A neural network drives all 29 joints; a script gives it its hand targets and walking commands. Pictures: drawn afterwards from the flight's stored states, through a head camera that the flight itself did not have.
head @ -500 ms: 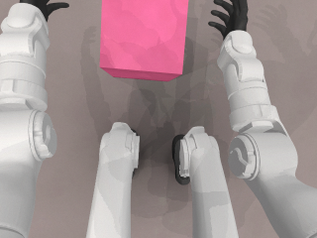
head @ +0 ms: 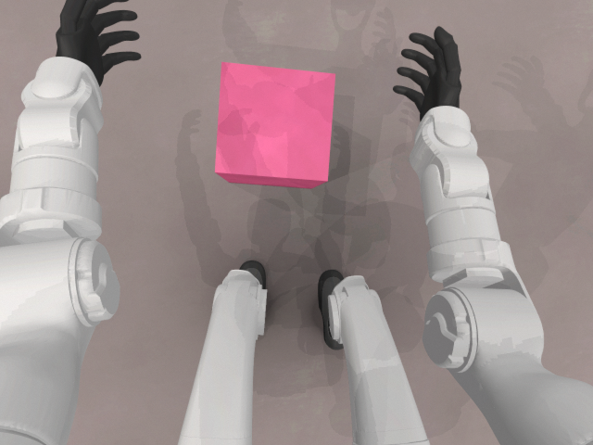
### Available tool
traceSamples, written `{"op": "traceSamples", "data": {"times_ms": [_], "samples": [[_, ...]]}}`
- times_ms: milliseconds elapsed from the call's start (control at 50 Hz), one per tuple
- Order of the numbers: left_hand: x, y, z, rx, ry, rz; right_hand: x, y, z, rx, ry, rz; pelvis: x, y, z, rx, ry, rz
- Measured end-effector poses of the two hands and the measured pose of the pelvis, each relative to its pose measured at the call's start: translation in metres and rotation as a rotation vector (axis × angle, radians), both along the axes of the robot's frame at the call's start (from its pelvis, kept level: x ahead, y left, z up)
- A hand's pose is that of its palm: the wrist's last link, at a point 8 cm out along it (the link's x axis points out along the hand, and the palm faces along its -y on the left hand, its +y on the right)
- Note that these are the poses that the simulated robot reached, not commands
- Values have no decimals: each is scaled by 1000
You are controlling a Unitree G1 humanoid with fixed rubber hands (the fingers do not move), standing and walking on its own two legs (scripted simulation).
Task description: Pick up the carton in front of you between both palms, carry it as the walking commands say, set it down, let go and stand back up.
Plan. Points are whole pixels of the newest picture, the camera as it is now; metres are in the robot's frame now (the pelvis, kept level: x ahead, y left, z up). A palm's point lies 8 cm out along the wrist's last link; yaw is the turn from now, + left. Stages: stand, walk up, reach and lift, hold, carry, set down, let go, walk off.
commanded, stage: set down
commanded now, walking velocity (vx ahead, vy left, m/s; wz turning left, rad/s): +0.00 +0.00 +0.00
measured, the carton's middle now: (274, 136) +0.52 +0.05 -0.48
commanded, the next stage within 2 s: let go in 0.04 s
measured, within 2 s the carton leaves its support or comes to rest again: neither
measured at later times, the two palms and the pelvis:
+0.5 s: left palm (12, 156) +0.39 +0.26 +0.00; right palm (541, 182) +0.40 -0.18 +0.01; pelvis +0.06 +0.00 +0.11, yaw +3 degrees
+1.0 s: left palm out of the picture +0.26 +0.21 +0.10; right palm out of the picture +0.27 -0.25 +0.10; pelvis +0.10 -0.03 +0.17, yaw +3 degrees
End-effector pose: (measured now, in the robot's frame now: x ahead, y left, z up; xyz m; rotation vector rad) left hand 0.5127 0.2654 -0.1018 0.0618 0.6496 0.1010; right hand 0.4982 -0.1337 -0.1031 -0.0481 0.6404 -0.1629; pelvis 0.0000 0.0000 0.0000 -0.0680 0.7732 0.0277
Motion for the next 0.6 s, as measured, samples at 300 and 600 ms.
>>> {"op": "traceSamples", "data": {"times_ms": [300, 600], "samples": [[-54, 7, 56, 95, 81, 11, -43, -10, 56, -90, 87, 134, 29, 4, 71, 18, -74, 14], [-145, -15, 129, 89, 112, -2, -125, -66, 135, -90, 138, 164, 73, -7, 128, 55, -299, 14]]}}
